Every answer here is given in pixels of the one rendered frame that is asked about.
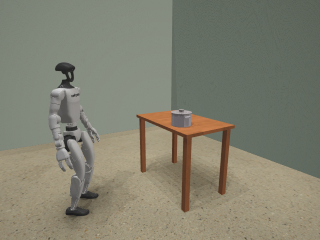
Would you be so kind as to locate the robot right shin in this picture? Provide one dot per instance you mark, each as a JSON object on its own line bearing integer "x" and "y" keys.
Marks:
{"x": 76, "y": 189}

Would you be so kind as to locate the right robot forearm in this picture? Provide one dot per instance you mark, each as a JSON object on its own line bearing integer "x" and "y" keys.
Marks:
{"x": 56, "y": 132}

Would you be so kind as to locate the table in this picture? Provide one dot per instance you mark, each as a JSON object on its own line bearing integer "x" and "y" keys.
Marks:
{"x": 199, "y": 126}

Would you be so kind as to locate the robot left hand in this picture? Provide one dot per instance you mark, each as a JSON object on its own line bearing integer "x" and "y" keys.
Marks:
{"x": 91, "y": 132}

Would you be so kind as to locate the robot right hand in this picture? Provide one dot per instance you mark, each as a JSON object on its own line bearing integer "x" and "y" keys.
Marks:
{"x": 62, "y": 154}

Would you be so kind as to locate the lid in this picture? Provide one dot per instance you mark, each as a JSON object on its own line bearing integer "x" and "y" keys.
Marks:
{"x": 177, "y": 112}

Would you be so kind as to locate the robot right upper arm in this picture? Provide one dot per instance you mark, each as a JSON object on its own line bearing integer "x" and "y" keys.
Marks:
{"x": 56, "y": 95}

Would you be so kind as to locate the pot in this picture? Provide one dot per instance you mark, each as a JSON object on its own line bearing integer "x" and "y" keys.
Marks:
{"x": 181, "y": 121}

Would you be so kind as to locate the left robot forearm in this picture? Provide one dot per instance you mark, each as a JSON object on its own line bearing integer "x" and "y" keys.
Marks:
{"x": 84, "y": 120}

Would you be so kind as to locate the robot right thigh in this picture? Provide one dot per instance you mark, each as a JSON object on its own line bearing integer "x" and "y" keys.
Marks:
{"x": 76, "y": 157}

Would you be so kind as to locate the robot left upper arm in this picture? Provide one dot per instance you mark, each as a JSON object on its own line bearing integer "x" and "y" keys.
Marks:
{"x": 79, "y": 90}

